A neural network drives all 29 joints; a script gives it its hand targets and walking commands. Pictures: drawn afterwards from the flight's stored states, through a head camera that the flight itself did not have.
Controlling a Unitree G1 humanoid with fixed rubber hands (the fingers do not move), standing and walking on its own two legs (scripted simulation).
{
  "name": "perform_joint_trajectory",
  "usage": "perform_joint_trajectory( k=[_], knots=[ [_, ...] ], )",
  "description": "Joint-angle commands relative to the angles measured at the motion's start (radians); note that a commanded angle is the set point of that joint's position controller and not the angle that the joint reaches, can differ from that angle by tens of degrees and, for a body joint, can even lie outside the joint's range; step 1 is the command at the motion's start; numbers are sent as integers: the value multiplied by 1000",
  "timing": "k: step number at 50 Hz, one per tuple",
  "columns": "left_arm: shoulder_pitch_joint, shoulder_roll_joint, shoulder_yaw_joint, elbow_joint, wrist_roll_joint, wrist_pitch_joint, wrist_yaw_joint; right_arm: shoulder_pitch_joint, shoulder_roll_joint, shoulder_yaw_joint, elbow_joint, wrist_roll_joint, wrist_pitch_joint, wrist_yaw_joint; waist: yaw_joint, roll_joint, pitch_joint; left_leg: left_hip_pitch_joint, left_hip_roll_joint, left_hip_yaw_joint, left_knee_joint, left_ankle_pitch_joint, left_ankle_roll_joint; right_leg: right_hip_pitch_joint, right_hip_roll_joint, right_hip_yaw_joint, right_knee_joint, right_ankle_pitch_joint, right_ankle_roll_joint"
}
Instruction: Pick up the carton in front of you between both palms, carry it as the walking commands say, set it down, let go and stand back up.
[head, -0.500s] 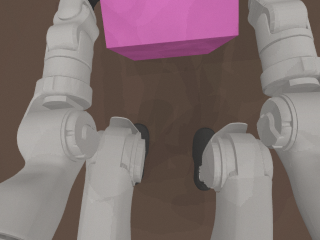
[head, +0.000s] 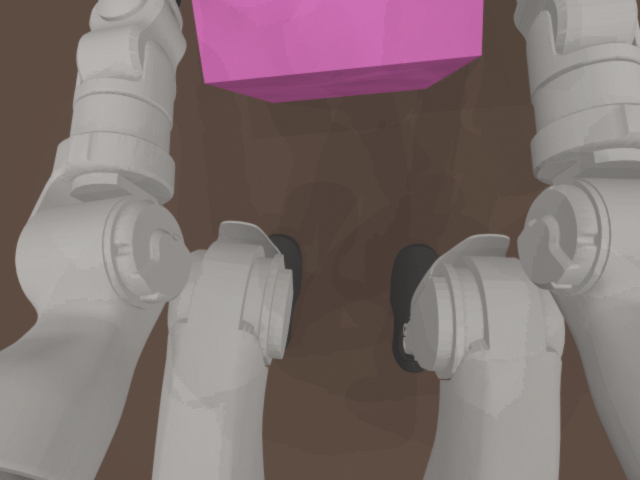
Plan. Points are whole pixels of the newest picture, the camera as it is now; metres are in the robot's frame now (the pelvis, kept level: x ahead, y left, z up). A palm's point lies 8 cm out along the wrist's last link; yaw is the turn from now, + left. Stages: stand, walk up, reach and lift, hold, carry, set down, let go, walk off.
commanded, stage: set down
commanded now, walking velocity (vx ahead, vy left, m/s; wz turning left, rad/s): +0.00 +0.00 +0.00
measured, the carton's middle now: out of the picture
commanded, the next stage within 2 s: let go in 1.28 s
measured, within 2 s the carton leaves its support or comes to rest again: neither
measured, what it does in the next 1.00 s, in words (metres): rises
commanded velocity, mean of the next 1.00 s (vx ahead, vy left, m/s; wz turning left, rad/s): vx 0.00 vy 0.00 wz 0.00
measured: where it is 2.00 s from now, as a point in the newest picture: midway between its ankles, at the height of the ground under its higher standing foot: (342, 322)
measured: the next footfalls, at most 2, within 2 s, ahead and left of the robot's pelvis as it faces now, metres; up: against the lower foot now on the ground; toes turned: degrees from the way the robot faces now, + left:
none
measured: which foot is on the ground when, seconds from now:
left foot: down 0.00-1.00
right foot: down 0.00-1.00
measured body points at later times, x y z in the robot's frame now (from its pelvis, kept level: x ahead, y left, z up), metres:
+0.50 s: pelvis +0.01 +0.01 +0.04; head +0.36 -0.01 +0.31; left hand +0.56 +0.19 -0.09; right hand +0.60 -0.18 -0.09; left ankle +0.12 +0.12 -0.32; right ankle +0.11 -0.10 -0.32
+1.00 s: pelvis +0.02 +0.00 +0.17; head +0.36 -0.02 +0.47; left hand +0.56 +0.19 +0.06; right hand +0.61 -0.20 +0.06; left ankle +0.12 +0.12 -0.32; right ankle +0.11 -0.10 -0.32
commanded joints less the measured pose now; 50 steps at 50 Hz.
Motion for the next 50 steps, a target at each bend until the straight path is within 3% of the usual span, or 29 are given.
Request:
perform_joint_trajectory(
  k=[1, 4, 9, 12, 16, 19, 22, 27, 32, 44, 50],
  knots=[
    [-156, 35, -64, -16, -10, -43, 32, -216, -138, 70, -9, 39, -45, -52, -19, -100, -939, 404, 4, 43, -143, 188, -16, 553, 11, 35, -215, 230, 34],
    [-202, 196, -115, -18, -108, -94, 103, -342, -278, 138, -30, 187, -89, -128, 14, -139, -1116, 413, 19, 37, -123, 324, -5, 626, -4, 45, -190, 362, 41],
    [-252, 230, -232, -38, -216, -122, 117, -397, -240, 305, 7, 378, -111, -118, 94, -162, -1279, 418, 41, 47, -126, 408, 15, 682, -21, 67, -153, 445, 38],
    [-221, 222, -266, -54, -242, -116, 120, -358, -242, 337, 42, 424, -107, -105, 106, -149, -1338, 481, 44, 43, -146, 439, 15, 667, -18, 54, -157, 439, 34],
    [-179, 199, -285, -122, -261, -95, 133, -306, -280, 298, 36, 392, -95, -109, 74, -134, -1493, 605, 33, 36, -184, 477, 11, 679, -10, 21, -189, 433, 28],
    [-158, 183, -293, -220, -269, -65, 153, -293, -315, 243, -40, 346, -77, -125, 37, -126, -1621, 700, 18, 37, -233, 485, 10, 715, 0, -8, -241, 418, 23],
    [-128, 166, -280, -258, -254, -27, 167, -273, -324, 188, -78, 298, -47, -132, 19, -126, -1608, 698, 7, 38, -307, 437, 9, 721, 7, -22, -316, 376, 15],
    [-71, 120, -222, -223, -193, -11, 164, -227, -273, 143, -44, 249, -37, -106, 39, -131, -1435, 572, 9, 39, -404, 358, 6, 647, 13, -11, -419, 318, 15],
    [-48, 107, -181, -226, -148, -7, 149, -206, -242, 133, -22, 228, -33, -79, 67, -150, -1423, 550, 14, 45, -495, 343, 2, 665, 20, -6, -509, 315, 24],
    [14, 128, -165, -357, -147, 30, 124, -177, -255, 99, -157, 184, 14, -67, 69, -194, -1688, 687, 2, 68, -701, 459, -3, 988, 38, -7, -714, 478, 34],
    [70, 120, -159, -389, -141, 44, 108, -128, -237, 83, -192, 171, 28, -56, 70, -199, -1681, 731, 1, 68, -821, 491, -4, 1107, 39, 7, -828, 540, 38]
  ],
)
